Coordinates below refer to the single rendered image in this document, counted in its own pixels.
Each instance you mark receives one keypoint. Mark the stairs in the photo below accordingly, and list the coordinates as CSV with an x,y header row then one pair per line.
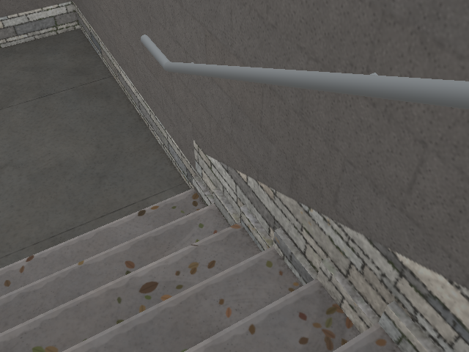
x,y
173,277

